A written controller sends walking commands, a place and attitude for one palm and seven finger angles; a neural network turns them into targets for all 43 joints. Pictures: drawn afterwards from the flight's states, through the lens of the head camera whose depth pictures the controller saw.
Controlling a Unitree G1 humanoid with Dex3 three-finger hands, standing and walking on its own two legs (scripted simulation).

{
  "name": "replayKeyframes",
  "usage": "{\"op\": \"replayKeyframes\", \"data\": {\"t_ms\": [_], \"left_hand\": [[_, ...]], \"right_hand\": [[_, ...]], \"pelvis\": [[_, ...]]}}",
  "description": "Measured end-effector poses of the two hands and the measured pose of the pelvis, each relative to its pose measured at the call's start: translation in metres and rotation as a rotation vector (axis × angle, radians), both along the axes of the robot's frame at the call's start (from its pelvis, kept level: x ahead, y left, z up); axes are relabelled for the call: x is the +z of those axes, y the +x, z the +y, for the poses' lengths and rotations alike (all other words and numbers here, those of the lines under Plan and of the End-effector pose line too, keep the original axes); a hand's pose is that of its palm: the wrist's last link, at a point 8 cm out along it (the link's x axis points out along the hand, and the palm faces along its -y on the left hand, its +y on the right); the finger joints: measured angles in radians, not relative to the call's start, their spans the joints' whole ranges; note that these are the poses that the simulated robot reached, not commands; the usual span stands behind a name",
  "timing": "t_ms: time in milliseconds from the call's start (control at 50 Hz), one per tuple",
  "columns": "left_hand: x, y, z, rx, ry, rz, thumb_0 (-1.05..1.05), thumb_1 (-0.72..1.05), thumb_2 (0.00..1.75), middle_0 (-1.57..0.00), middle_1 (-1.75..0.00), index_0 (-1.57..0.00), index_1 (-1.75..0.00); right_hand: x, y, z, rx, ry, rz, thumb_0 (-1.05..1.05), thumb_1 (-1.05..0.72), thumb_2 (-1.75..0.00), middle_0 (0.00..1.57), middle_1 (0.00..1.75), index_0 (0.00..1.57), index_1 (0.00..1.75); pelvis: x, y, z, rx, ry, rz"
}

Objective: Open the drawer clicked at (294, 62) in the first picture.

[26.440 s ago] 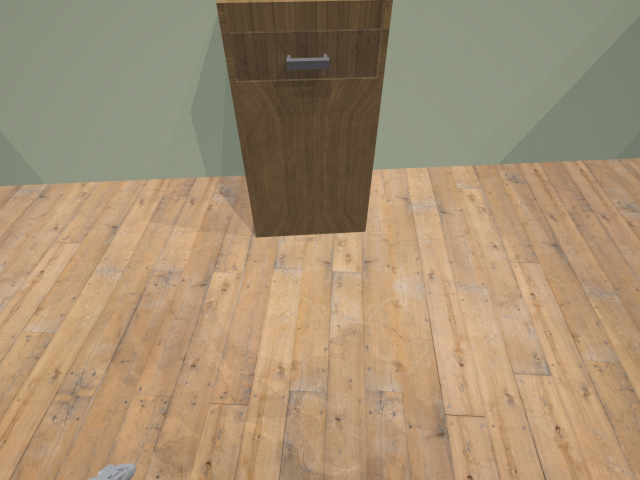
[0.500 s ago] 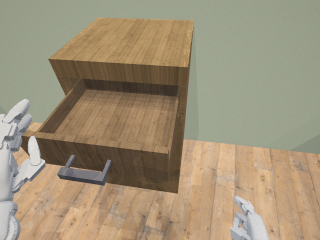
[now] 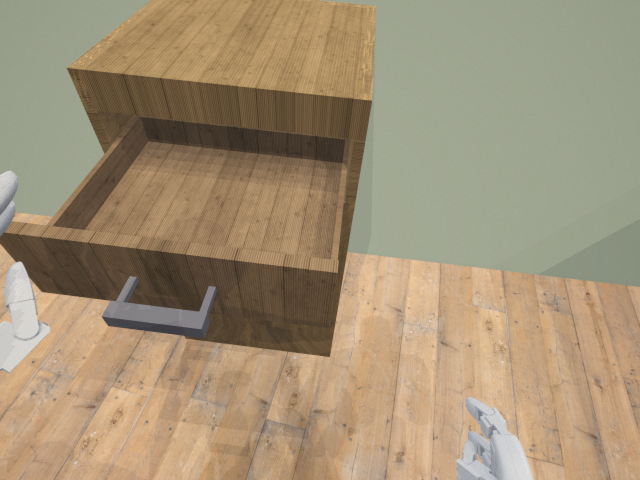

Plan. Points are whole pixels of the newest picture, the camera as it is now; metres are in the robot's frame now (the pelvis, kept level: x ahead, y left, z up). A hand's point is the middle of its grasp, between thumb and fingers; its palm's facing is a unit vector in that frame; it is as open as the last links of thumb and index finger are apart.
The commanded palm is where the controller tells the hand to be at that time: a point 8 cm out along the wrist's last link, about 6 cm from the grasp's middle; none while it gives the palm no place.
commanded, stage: step back with the hand held close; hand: left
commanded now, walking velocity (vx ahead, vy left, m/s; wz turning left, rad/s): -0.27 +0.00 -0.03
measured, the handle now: (164, 304) +0.32 +0.23 +0.02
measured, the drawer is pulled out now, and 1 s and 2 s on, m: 0.29 0.29 0.29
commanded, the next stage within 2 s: stop stepping back and stand still in 0.62 s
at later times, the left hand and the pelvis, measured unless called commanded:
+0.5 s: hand out of the picture +0.07 +0.23 +0.21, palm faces +0.43 -0.78 -0.46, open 7.4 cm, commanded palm +0.01 +0.27 +0.21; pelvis -0.12 -0.01 +0.00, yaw -1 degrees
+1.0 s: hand out of the picture -0.09 +0.24 +0.20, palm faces +0.49 -0.76 -0.44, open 7.4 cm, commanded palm -0.14 +0.27 +0.21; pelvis -0.26 -0.01 +0.00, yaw +1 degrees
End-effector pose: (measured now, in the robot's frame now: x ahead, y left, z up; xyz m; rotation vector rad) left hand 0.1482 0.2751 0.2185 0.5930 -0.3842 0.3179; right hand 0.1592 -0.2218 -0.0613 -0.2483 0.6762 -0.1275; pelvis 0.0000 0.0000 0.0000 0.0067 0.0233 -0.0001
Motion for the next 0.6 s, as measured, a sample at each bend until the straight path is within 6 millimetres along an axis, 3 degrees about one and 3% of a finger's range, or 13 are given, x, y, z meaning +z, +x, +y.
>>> {"op": "replayKeyframes", "data": {"t_ms": [180,280,400,480,600], "left_hand": [[-0.013,-0.021,-0.013,-0.017,-0.070,0.038,0.02,0.89,0.90,-0.22,-0.30,-0.21,-0.30],[-0.018,-0.052,-0.003,-0.025,-0.052,0.066,0.02,0.89,0.89,-0.22,-0.30,-0.22,-0.30],[-0.003,-0.092,0.003,0.009,-0.001,0.025,0.02,0.89,0.89,-0.22,-0.30,-0.22,-0.30],[0.004,-0.112,-0.007,0.025,0.000,-0.027,0.02,0.89,0.90,-0.22,-0.30,-0.21,-0.30],[-0.005,-0.135,-0.028,-0.022,-0.040,0.037,0.02,0.89,0.90,-0.21,-0.30,-0.21,-0.30]], "right_hand": [[-0.002,-0.027,-0.012,-0.006,0.031,0.015,0.01,-0.90,-0.90,0.21,0.30,0.21,0.30],[0.006,-0.050,-0.019,-0.029,-0.044,0.007,0.01,-0.90,-0.90,0.21,0.30,0.21,0.30],[0.008,-0.077,-0.012,-0.002,-0.037,-0.018,0.01,-0.90,-0.90,0.20,0.30,0.20,0.30],[0.000,-0.094,-0.007,0.031,0.019,-0.042,0.01,-0.90,-0.90,0.20,0.30,0.21,0.30],[-0.007,-0.136,-0.016,0.007,0.074,-0.011,0.01,-0.90,-0.90,0.21,0.30,0.21,0.30]], "pelvis": [[0.002,-0.040,-0.008,0.012,-0.008,0.011],[-0.002,-0.061,0.000,0.029,-0.018,0.016],[0.001,-0.088,-0.001,0.011,-0.006,0.009],[-0.001,-0.111,-0.009,-0.010,0.000,0.016],[0.003,-0.159,-0.017,-0.011,0.001,0.009]]}}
